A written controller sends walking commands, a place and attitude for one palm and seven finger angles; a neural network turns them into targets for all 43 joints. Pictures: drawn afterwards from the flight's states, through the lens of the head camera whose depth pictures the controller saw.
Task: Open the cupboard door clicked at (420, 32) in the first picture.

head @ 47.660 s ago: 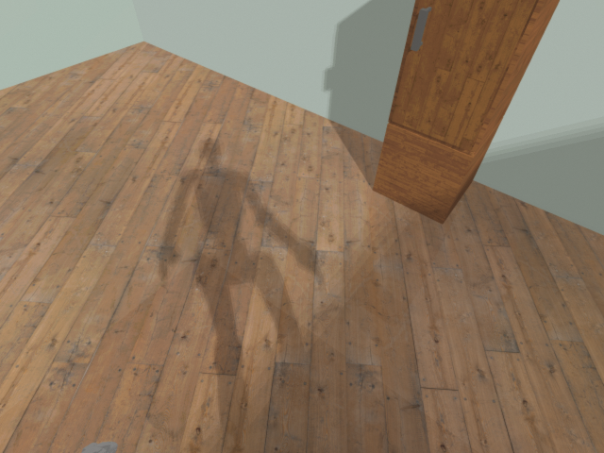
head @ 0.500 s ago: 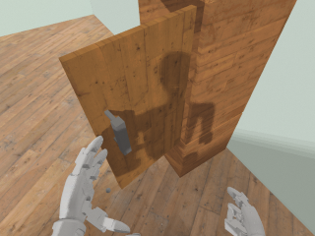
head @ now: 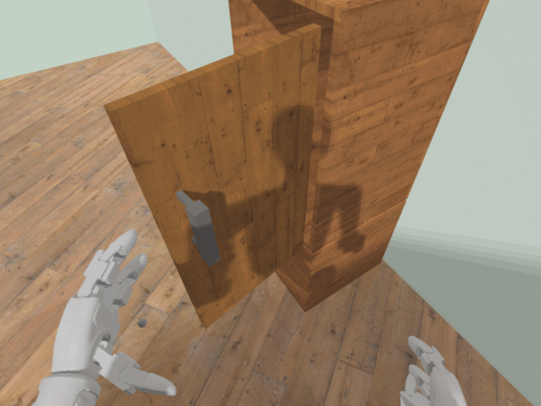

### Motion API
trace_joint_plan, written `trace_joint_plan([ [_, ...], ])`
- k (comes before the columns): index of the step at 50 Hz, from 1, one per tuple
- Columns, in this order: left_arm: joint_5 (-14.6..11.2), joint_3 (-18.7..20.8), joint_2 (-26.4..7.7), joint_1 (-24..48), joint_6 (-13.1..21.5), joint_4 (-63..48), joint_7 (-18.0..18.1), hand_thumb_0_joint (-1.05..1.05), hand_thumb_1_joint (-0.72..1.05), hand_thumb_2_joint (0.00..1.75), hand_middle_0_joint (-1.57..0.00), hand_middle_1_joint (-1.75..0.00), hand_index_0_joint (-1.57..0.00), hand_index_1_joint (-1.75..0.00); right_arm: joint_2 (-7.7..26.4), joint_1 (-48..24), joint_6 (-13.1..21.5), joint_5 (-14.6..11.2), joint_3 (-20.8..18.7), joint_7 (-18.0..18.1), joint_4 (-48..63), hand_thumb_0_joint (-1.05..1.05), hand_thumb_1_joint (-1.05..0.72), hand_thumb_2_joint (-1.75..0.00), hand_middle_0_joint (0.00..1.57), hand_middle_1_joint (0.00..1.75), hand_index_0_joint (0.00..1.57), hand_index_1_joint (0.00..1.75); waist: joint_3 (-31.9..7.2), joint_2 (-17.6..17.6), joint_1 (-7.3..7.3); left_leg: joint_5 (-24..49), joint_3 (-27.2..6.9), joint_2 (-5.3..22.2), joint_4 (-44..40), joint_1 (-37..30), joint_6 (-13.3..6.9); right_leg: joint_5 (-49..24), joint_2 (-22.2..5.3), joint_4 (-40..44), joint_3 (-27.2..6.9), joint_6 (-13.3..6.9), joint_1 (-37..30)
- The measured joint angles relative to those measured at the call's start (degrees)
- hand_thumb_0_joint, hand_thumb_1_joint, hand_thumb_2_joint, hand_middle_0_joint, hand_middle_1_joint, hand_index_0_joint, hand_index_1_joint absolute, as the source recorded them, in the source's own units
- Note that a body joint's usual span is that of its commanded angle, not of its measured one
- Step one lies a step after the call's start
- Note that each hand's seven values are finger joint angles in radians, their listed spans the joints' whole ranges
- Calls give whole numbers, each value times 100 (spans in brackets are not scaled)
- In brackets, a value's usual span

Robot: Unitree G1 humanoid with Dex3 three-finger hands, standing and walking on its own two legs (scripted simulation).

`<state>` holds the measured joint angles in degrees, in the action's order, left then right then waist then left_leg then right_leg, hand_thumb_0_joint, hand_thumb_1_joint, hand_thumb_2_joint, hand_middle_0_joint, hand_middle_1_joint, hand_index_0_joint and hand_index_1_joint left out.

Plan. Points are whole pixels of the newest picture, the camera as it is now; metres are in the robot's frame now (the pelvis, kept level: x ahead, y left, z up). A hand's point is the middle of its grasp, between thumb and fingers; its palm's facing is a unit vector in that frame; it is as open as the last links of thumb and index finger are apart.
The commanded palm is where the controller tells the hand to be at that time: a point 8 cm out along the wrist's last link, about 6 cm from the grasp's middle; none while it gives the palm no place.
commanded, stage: draw the hand back to the body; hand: left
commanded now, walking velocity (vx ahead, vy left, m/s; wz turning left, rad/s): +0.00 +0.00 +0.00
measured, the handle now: (197, 227) +0.36 +0.14 +0.08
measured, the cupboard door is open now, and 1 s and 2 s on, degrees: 100 100 100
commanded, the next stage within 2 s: step back with the hand held close in 1.34 s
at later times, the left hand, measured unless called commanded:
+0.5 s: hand (67, 308) +0.20 +0.24 +0.14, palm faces +0.27 -0.91 -0.32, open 14.5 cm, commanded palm +0.16 +0.28 +0.17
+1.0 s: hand out of the picture +0.21 +0.29 +0.21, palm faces +0.45 -0.80 -0.40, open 8.6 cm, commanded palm +0.17 +0.32 +0.22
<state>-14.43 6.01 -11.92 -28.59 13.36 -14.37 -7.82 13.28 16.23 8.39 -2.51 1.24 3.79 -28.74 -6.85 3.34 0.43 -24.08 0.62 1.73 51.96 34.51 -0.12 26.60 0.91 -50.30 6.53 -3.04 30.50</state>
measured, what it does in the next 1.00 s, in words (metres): rises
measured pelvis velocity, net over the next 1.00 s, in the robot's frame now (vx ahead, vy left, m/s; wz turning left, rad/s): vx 0.02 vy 0.03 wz -0.03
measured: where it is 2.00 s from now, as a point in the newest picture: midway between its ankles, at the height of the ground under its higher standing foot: outside the picture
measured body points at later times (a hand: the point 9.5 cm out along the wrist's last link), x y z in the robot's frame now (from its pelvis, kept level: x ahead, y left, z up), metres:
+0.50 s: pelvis +0.01 +0.03 +0.04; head +0.00 +0.02 +0.49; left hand +0.18 +0.29 +0.16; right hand +0.21 -0.18 -0.03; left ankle +0.02 +0.12 -0.69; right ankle -0.01 -0.08 -0.69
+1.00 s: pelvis +0.02 +0.03 +0.05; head +0.00 +0.01 +0.50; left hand +0.18 +0.33 +0.23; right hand +0.21 -0.19 -0.03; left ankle +0.02 +0.12 -0.69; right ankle -0.01 -0.08 -0.69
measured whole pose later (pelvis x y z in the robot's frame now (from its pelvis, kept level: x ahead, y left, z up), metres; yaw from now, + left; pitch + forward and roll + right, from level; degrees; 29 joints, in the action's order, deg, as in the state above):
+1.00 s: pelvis +0.02 +0.03 +0.05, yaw -2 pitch -5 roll -1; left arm -3.4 19.2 -20.1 -26.9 4.6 -22.0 6.9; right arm 12.9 11.1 5.1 -0.2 1.7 3.9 -36.1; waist 1.0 3.3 4.3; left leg -13.5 3.6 -0.5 23.7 5.4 -2.1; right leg 14.2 0.2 -20.9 3.4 -0.6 1.9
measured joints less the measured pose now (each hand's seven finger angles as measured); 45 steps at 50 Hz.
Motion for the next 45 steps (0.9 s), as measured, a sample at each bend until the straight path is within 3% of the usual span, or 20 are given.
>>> trace_joint_plan([
  [14,-165,263,-139,-226,-460,-545,-239,-1,-47,31,-15,-30,-16,-30,-33,-169,251,-32,136,45,-65,2,-90,-90,20,30,20,30,86,18,198,116,-6,-93,-402,-528,-122,-190,-59,536,4,124,-606],
  [18,596,165,-394,-252,-791,-782,580,-1,-39,35,-16,-30,-16,-30,-71,-248,120,62,175,154,-148,2,-90,-90,20,30,20,30,215,-4,280,236,55,-104,-769,-969,-153,-346,-51,923,-61,152,-1031],
  [23,1022,150,-482,-310,-1017,-834,1209,-1,-25,41,-16,-30,-17,-30,-98,-326,-41,140,238,199,-253,2,-90,-90,20,30,20,30,419,-19,279,494,127,-150,-1415,-1577,-191,-640,-67,1582,-135,210,-1622],
  [33,1194,447,-593,-213,-1031,-859,1463,0,8,55,-18,-31,-18,-30,-62,-395,-133,226,219,105,-524,2,-90,-90,20,30,20,30,688,-16,318,865,261,-264,-2380,-2459,-255,-1022,-140,2474,-271,294,-2431],
  [45,1155,1053,-759,2,-931,-875,1464,1,49,73,-19,-31,-20,-30,-41,-468,-278,240,88,3,-670,2,-90,-90,20,30,20,30,758,-6,365,1024,307,-261,-2787,-2851,-232,-1193,-117,2865,-323,282,-2794],
])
